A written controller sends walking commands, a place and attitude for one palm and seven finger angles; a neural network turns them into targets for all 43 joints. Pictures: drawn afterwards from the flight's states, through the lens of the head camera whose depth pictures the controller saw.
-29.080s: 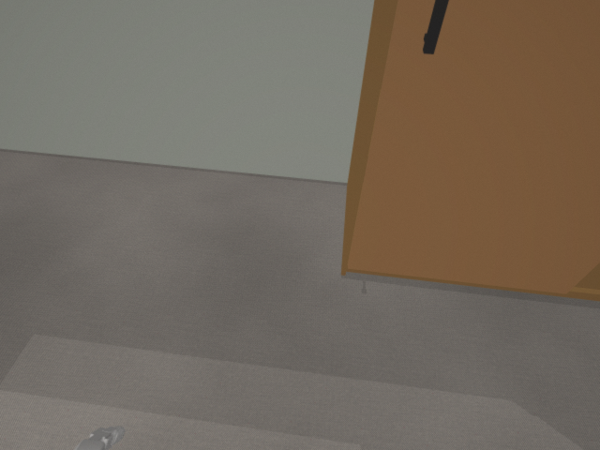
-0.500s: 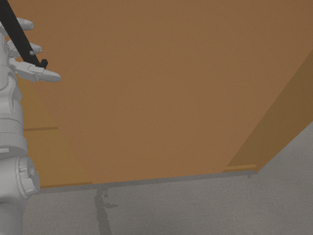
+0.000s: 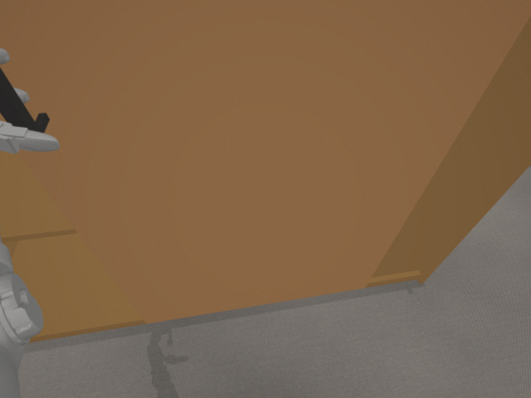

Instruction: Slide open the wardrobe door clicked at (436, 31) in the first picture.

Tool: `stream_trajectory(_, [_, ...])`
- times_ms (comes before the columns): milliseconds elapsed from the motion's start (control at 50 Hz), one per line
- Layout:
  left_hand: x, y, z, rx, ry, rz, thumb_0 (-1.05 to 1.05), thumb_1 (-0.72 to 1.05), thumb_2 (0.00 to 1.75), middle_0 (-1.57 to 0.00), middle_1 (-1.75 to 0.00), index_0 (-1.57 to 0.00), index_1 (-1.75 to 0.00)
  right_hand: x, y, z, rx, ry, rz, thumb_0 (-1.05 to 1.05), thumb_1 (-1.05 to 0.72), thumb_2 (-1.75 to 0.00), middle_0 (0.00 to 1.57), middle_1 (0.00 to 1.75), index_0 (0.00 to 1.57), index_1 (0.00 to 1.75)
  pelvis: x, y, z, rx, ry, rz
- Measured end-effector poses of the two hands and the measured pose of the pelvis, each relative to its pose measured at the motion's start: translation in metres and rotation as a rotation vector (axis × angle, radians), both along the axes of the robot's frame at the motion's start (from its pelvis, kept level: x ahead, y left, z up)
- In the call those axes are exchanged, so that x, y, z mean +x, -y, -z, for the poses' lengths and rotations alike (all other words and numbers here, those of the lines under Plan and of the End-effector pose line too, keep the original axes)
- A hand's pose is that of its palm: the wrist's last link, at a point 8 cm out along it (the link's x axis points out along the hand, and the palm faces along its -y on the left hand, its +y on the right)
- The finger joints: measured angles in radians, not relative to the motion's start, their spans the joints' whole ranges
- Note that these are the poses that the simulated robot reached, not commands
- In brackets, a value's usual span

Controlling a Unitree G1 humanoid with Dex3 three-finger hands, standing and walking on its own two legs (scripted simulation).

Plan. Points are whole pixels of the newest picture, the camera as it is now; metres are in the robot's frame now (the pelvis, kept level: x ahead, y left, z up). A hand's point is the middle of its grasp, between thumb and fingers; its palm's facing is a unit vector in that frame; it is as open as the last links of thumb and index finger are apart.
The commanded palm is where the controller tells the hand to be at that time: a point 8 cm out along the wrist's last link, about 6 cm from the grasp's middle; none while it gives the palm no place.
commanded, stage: slip the hand off the handle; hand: left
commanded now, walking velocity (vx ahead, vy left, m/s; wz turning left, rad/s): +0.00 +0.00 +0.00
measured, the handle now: out of the picture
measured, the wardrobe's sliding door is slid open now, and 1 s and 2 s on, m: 0.56 0.56 0.56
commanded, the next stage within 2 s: draw the hand back to the body in 0.88 s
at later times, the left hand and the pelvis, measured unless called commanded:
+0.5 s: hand out of the picture +0.39 +0.39 +0.22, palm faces +0.41 -0.90 -0.15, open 14.6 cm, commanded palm +0.32 +0.42 +0.24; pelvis +0.01 +0.03 +0.00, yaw +0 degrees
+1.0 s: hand out of the picture +0.29 +0.37 +0.23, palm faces +0.50 -0.86 -0.15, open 14.7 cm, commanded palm +0.25 +0.40 +0.24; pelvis +0.01 +0.02 +0.01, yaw +4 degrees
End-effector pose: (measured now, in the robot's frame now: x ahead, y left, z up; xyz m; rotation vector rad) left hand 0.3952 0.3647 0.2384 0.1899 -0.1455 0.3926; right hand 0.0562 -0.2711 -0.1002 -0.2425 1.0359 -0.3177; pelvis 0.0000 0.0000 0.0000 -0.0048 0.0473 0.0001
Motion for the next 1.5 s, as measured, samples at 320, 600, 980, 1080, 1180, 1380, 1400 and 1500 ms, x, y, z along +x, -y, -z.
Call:
stream_trajectory(320, [-0.031,-0.067,-0.001,0.038,-0.005,-0.123,-0.01,-0.55,0.2,-0.37,-1.21,-0.32,-1.18,-0.035,0.004,0.002,-0.038,-0.128,0.042,0.01,-0.91,-0.89,0.21,0.3,0.21,0.3,0.001,-0.009,0.003,-0.01,-0.033,0.003])
stream_trajectory(600, [-0.066,-0.057,0.013,0.021,0.057,-0.028,-0.01,-0.55,0.2,-0.26,-1.15,-0.26,-1.15,0.079,-0.046,-0.02,-0.015,0.16,-0.091,0.01,-0.91,-0.89,0.21,0.3,0.21,0.3,0.019,-0.036,-0.002,-0.016,0.014,-0.01])
stream_trajectory(980, [-0.153,-0.041,0.006,0.009,0.042,-0.114,-0.01,-0.55,0.2,-0.25,-1.15,-0.26,-1.15,0.177,-0.104,-0.048,0.074,0.389,-0.353,0.01,-0.9,-0.89,0.21,0.3,0.21,0.3,0.014,-0.023,-0.006,-0.003,0.095,-0.072])
stream_trajectory(1080, [-0.137,-0.028,0.007,-0.064,0.0,-0.009,-0.01,-0.55,0.2,-0.25,-1.15,-0.25,-1.15,0.156,-0.085,-0.039,0.066,0.348,-0.304,0.01,-0.9,-0.89,0.21,0.3,0.21,0.3,0.007,-0.013,-0.007,-0.001,0.107,-0.077])
stream_trajectory(1180, [-0.128,-0.007,0.007,-0.132,-0.116,0.171,-0.01,-0.55,0.2,-0.25,-1.15,-0.25,-1.15,0.134,-0.058,-0.036,0.067,0.354,-0.21,0.02,-0.9,-0.89,0.21,0.3,0.21,0.3,0.008,-0.008,-0.009,0.002,0.117,-0.056])
stream_trajectory(1380, [-0.183,-0.003,0.016,-0.138,-0.071,0.14,-0.01,-0.54,0.2,-0.25,-1.15,-0.26,-1.15,0.12,-0.023,-0.042,0.058,0.425,-0.167,0.02,-0.91,-0.9,0.2,0.3,0.2,0.3,0.006,0.001,-0.005,0.004,0.125,-0.032])
stream_trajectory(1400, [-0.189,-0.003,0.021,-0.147,-0.076,0.128,-0.01,-0.54,0.2,-0.25,-1.15,-0.26,-1.15,0.121,-0.022,-0.042,0.053,0.427,-0.173,0.02,-0.91,-0.9,0.2,0.3,0.2,0.3,0.005,0.001,-0.004,0.003,0.129,-0.035])
stream_trajectory(1500, [-0.203,0.011,0.043,-0.149,-0.098,0.109,-0.01,-0.53,0.21,-0.25,-1.14,-0.25,-1.14,0.129,-0.03,-0.045,0.037,0.449,-0.218,0.02,-0.91,-0.9,0.2,0.3,0.2,0.29,-0.005,0.002,-0.003,-0.001,0.154,-0.053])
